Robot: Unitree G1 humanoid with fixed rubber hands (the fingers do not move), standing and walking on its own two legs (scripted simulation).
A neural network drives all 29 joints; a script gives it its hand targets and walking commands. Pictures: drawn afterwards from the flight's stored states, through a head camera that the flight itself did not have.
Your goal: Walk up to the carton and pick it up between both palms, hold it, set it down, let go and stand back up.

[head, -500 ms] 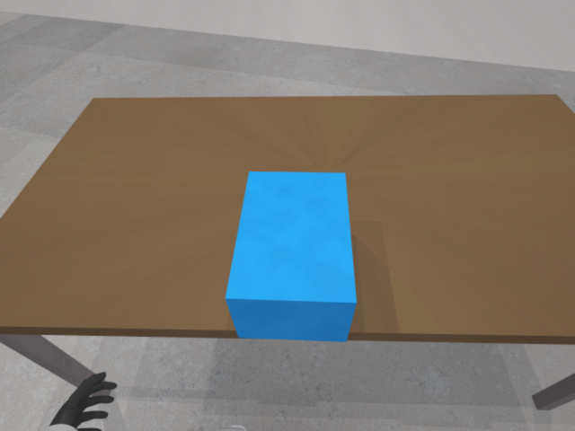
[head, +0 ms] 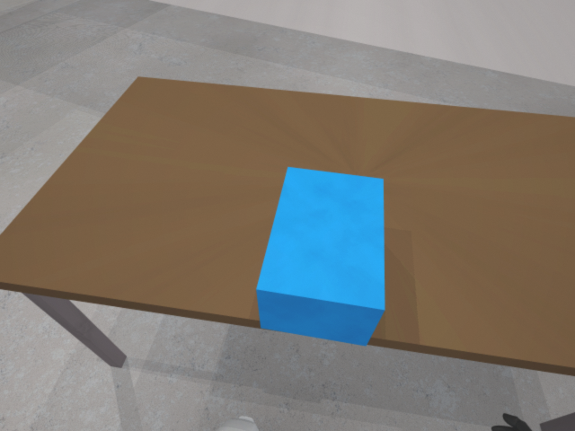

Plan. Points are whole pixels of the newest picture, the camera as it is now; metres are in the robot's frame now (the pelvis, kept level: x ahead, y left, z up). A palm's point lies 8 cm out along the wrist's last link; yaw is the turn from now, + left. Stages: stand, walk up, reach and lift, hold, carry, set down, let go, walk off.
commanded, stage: walk up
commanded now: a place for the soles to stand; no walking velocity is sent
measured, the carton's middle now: (324, 250) +0.44 -0.03 -0.06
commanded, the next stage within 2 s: stand in 1.24 s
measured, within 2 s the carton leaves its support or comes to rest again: neither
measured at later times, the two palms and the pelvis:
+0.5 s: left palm out of the picture +0.09 +0.31 -0.10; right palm out of the picture +0.13 -0.30 -0.09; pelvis +0.01 +0.01 +0.02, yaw +0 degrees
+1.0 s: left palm out of the picture +0.10 +0.29 -0.10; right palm out of the picture +0.09 -0.30 -0.10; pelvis +0.02 -0.01 +0.02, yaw -1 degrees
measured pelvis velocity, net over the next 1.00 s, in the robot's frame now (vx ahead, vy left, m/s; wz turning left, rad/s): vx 0.02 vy -0.01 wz -0.02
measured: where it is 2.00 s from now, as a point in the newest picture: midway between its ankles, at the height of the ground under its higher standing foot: outside the picture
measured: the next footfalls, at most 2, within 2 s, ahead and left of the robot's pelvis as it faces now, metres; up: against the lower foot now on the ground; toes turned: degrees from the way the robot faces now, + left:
left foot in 0.08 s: +0.07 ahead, +0.13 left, +0.00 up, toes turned -2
